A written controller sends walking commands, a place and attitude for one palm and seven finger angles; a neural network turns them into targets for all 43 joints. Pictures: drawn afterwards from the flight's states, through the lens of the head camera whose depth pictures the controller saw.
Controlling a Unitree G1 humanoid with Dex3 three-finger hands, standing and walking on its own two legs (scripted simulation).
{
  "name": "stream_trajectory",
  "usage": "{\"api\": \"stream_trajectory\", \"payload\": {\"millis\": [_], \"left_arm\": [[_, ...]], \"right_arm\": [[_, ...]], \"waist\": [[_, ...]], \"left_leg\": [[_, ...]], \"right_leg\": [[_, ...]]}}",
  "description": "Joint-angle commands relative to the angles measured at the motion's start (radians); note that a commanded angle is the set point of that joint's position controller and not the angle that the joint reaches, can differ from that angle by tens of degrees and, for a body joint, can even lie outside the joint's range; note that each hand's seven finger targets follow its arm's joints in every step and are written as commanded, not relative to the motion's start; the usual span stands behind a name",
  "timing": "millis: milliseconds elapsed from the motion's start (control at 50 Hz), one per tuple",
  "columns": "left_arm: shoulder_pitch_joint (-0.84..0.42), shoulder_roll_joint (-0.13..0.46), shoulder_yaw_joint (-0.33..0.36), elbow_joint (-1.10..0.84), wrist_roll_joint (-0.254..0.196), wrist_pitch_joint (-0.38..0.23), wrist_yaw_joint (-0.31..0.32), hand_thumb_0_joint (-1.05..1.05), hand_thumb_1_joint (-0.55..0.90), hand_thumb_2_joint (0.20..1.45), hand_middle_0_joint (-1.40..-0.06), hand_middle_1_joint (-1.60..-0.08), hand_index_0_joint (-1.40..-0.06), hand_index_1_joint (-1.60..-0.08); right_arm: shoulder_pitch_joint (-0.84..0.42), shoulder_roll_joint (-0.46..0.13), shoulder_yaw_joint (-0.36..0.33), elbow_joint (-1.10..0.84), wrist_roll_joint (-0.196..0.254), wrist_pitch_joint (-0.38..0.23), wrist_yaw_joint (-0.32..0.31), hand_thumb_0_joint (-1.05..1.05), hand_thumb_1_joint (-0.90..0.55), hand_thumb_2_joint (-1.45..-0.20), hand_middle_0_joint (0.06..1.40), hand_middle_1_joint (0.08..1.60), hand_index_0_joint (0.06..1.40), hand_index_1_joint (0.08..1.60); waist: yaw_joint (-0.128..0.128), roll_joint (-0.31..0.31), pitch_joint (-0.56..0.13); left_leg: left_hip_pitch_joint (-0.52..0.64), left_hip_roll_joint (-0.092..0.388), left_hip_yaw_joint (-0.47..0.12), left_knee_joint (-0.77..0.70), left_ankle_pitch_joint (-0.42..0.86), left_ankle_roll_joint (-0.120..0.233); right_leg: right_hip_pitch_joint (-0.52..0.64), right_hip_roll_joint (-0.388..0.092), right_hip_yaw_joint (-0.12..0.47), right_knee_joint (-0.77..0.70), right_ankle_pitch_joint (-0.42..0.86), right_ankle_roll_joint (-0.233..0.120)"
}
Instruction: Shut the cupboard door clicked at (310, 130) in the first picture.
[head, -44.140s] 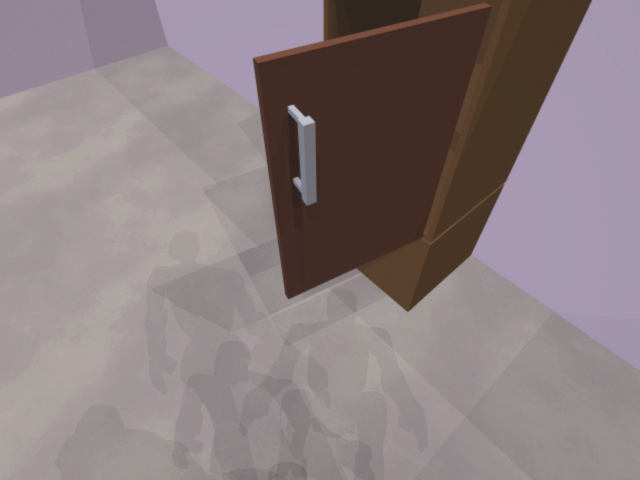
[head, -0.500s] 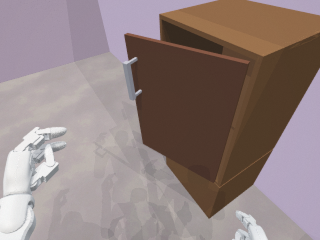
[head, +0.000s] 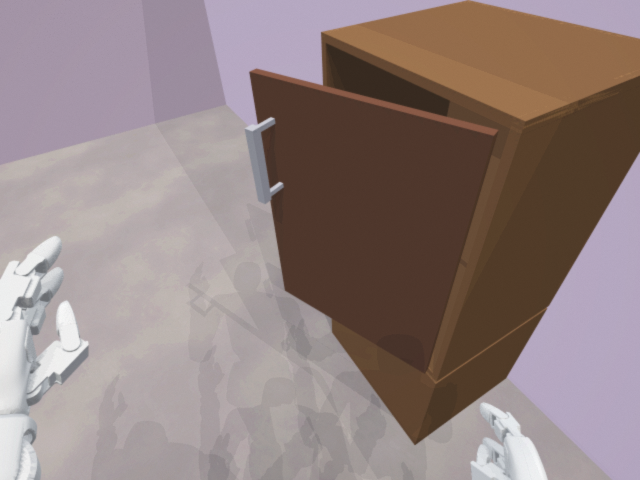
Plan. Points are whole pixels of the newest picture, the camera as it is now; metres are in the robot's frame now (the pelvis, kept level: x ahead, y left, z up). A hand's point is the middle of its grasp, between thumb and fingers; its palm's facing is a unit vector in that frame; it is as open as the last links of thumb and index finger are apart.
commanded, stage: step back with the hand held close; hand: left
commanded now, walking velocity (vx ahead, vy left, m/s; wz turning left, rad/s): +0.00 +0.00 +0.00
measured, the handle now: (266, 161) +0.64 +0.18 +0.09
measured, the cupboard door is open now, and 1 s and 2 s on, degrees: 22 22 22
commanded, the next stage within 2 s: stop stepping back and stand still in 1.22 s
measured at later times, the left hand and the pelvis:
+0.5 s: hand (54, 346) +0.19 +0.29 +0.15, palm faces +0.35 -0.79 -0.51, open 7.4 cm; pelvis -0.02 +0.03 -0.01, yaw -1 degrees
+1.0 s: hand out of the picture +0.05 +0.31 +0.17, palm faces +0.55 -0.71 -0.45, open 7.4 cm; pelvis -0.12 +0.03 -0.03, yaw +5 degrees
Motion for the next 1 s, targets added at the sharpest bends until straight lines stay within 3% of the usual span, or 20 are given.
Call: {"api": "stream_trajectory", "payload": {"millis": [0,100,120,140,160,200,300,340,420,520,640,660,740,760,800,840,860,920,940,980], "left_arm": [[-0.084,0.216,0.161,-0.2,-0.005,-0.065,0.016,0.0,0.9,0.9,-0.2,-0.3,-0.2,-0.3],[-0.069,0.191,0.146,-0.157,-0.012,-0.057,0.004,0.0,0.9,0.9,-0.2,-0.3,-0.2,-0.3],[-0.156,0.316,0.245,-0.209,-0.006,-0.088,0.01,0.0,0.9,0.9,-0.2,-0.3,-0.2,-0.3],[-0.141,0.327,0.257,-0.173,-0.001,-0.102,0.012,0.0,0.9,0.9,-0.2,-0.3,-0.2,-0.3],[-0.069,0.241,0.174,-0.137,-0.001,-0.096,0.003,0.0,0.9,0.9,-0.2,-0.3,-0.2,-0.3],[-0.038,0.23,0.157,-0.151,0.002,-0.101,0.006,0.0,0.9,0.9,-0.2,-0.3,-0.2,-0.3],[0.025,0.291,0.212,-0.263,-0.003,-0.099,0.028,0.0,0.9,0.9,-0.2,-0.3,-0.2,-0.3],[0.042,0.337,0.255,-0.295,-0.006,-0.095,0.038,0.0,0.9,0.9,-0.2,-0.3,-0.2,-0.3],[0.074,0.32,0.26,-0.304,-0.012,-0.093,0.047,0.0,0.9,0.9,-0.2,-0.3,-0.2,-0.3],[0.071,0.287,0.243,-0.265,-0.01,-0.102,0.048,0.0,0.9,0.9,-0.2,-0.3,-0.2,-0.3],[0.011,0.286,0.258,-0.243,0.026,-0.136,0.051,0.0,0.9,0.9,-0.2,-0.3,-0.2,-0.3],[-0.003,0.249,0.223,-0.25,0.029,-0.139,0.048,0.0,0.9,0.9,-0.2,-0.3,-0.2,-0.3],[-0.072,0.303,0.268,-0.329,0.056,-0.166,0.058,0.0,0.9,0.9,-0.2,-0.3,-0.2,-0.3],[-0.082,0.26,0.231,-0.346,0.054,-0.171,0.055,0.0,0.9,0.9,-0.2,-0.3,-0.2,-0.3],[-0.074,0.281,0.257,-0.362,0.056,-0.181,0.06,0.0,0.9,0.9,-0.2,-0.3,-0.2,-0.3],[-0.047,0.327,0.307,-0.374,0.059,-0.191,0.065,0.0,0.9,0.9,-0.2,-0.3,-0.2,-0.3],[-0.022,0.293,0.279,-0.373,0.049,-0.197,0.064,0.0,0.9,0.9,-0.2,-0.3,-0.2,-0.3],[0.022,0.307,0.28,-0.335,0.033,-0.205,0.081,0.0,0.9,0.9,-0.2,-0.3,-0.2,-0.3],[0.01,0.309,0.28,-0.316,0.03,-0.197,0.089,0.0,0.9,0.9,-0.2,-0.3,-0.2,-0.3],[-0.061,0.287,0.235,-0.314,0.032,-0.184,0.089,0.0,0.9,0.9,-0.2,-0.3,-0.2,-0.3]], "right_arm": [[-0.132,-0.093,-0.036,-0.162,0.004,-0.044,-0.011,0.0,-0.9,-0.9,0.2,0.3,0.2,0.3],[-0.127,-0.098,-0.042,-0.165,0.007,-0.027,-0.01,0.0,-0.9,-0.9,0.2,0.3,0.2,0.3],[-0.118,-0.133,-0.055,-0.194,0.015,-0.006,-0.007,0.0,-0.9,-0.9,0.2,0.3,0.2,0.3],[-0.116,-0.122,-0.053,-0.175,0.011,0.005,-0.01,0.0,-0.9,-0.9,0.2,0.3,0.2,0.3],[-0.129,-0.112,-0.052,-0.174,0.008,0.015,-0.011,0.0,-0.9,-0.9,0.2,0.3,0.2,0.3],[-0.115,-0.111,-0.055,-0.186,0.013,0.031,-0.008,0.0,-0.9,-0.9,0.2,0.3,0.2,0.3],[-0.113,-0.119,-0.066,-0.22,0.018,0.072,-0.026,0.0,-0.9,-0.9,0.2,0.3,0.2,0.3],[-0.114,-0.127,-0.068,-0.229,0.017,0.085,-0.035,0.0,-0.9,-0.9,0.2,0.3,0.2,0.3],[-0.093,-0.124,-0.069,-0.247,0.019,0.105,-0.037,0.0,-0.9,-0.9,0.2,0.3,0.2,0.3],[-0.084,-0.141,-0.071,-0.247,0.012,0.093,-0.034,0.0,-0.9,-0.9,0.2,0.3,0.2,0.3],[-0.082,-0.161,-0.072,-0.24,0.007,0.059,-0.035,0.0,-0.9,-0.9,0.2,0.3,0.2,0.3],[-0.076,-0.153,-0.067,-0.245,0.01,0.057,-0.033,0.0,-0.9,-0.9,0.2,0.3,0.2,0.3],[-0.079,-0.165,-0.072,-0.242,0.002,0.031,-0.034,0.0,-0.9,-0.9,0.2,0.3,0.2,0.3],[-0.072,-0.148,-0.068,-0.243,0.002,0.026,-0.033,0.0,-0.9,-0.9,0.2,0.3,0.2,0.3],[-0.068,-0.147,-0.071,-0.241,0.0,0.012,-0.032,0.0,-0.9,-0.9,0.2,0.3,0.2,0.3],[-0.06,-0.144,-0.077,-0.234,0.0,0.003,-0.027,0.0,-0.9,-0.9,0.2,0.3,0.2,0.3],[-0.051,-0.121,-0.071,-0.232,0.0,0.002,-0.025,0.0,-0.9,-0.9,0.2,0.3,0.2,0.3],[-0.016,-0.089,-0.068,-0.174,-0.008,0.009,-0.008,0.0,-0.9,-0.9,0.2,0.3,0.2,0.3],[0.001,-0.092,-0.073,-0.148,-0.013,0.016,-0.001,0.0,-0.9,-0.9,0.2,0.3,0.2,0.3],[-0.013,-0.082,-0.065,-0.151,-0.011,0.02,0.001,0.0,-0.9,-0.9,0.2,0.3,0.2,0.3]], "waist": [[0.005,-0.012,-0.013],[0.001,-0.058,-0.008],[-0.026,-0.042,0.004],[-0.027,-0.068,-0.01],[-0.034,-0.106,-0.021],[-0.035,-0.118,-0.096],[-0.041,-0.071,-0.228],[-0.038,-0.039,-0.241],[-0.044,-0.02,-0.224],[-0.043,0.038,-0.132],[-0.044,0.044,-0.057],[-0.051,0.034,-0.048],[-0.046,0.078,-0.055],[-0.051,0.088,-0.056],[-0.049,0.098,-0.062],[-0.046,0.069,-0.072],[-0.052,0.025,-0.064],[-0.069,-0.181,-0.036],[-0.075,-0.24,-0.049],[-0.086,-0.306,-0.062]], "left_leg": [[0.046,0.009,-0.005,-0.05,0.215,0.007],[0.047,0.015,0.0,-0.055,0.211,0.012],[-0.016,0.035,-0.018,0.018,0.149,0.031],[-0.036,0.03,-0.034,0.049,0.129,0.027],[-0.034,0.03,-0.027,0.075,0.146,0.026],[-0.043,0.032,-0.018,0.103,0.182,0.022],[-0.014,0.065,-0.024,0.114,0.452,0.019],[-0.015,0.08,-0.043,0.107,0.532,0.02],[-0.084,0.114,-0.078,0.068,0.542,0.022],[-0.266,0.162,-0.133,-0.037,0.254,0.043],[-0.62,0.186,-0.191,-0.149,-0.357,0.088],[-0.654,0.183,-0.19,-0.145,-0.413,0.088],[-0.737,0.186,-0.207,-0.156,-0.563,0.1],[-0.737,0.18,-0.198,-0.145,-0.559,0.093],[-0.74,0.177,-0.194,-0.123,-0.574,0.091],[-0.69,0.144,-0.158,-0.054,-0.551,0.074],[-0.621,0.11,-0.13,0.017,-0.493,0.052],[-0.311,0.026,-0.051,0.383,-0.286,-0.023],[-0.235,0.014,-0.041,0.488,-0.235,-0.035],[-0.203,0.027,-0.057,0.482,-0.204,-0.024]], "right_leg": [[-0.085,-0.011,0.007,-0.07,0.206,0.008],[-0.093,-0.013,0.009,-0.073,0.204,0.015],[-0.183,-0.075,0.098,-0.11,0.257,0.016],[-0.174,-0.114,0.116,-0.103,0.303,0.004],[-0.19,-0.137,0.116,-0.084,0.362,0.001],[-0.161,-0.158,0.113,-0.035,0.449,0.002],[-0.108,-0.136,0.072,0.094,0.625,0.012],[-0.112,-0.115,0.06,0.123,0.602,0.015],[-0.108,-0.075,0.052,0.163,0.457,0.019],[-0.106,-0.034,0.049,0.191,0.186,0.027],[0.052,-0.013,0.066,0.261,0.096,0.03],[0.055,-0.017,0.067,0.271,0.07,0.027],[0.082,0.002,0.067,0.316,-0.048,0.02],[0.072,-0.002,0.059,0.329,-0.052,0.014],[0.058,0.001,0.079,0.336,-0.072,0.005],[-0.01,-0.02,0.13,0.28,-0.126,-0.015],[-0.11,-0.056,0.188,0.204,-0.167,-0.039],[-0.529,-0.263,0.466,-0.081,-0.357,-0.14],[-0.587,-0.322,0.501,-0.126,-0.311,-0.165],[-0.571,-0.315,0.4,-0.095,-0.189,-0.133]]}}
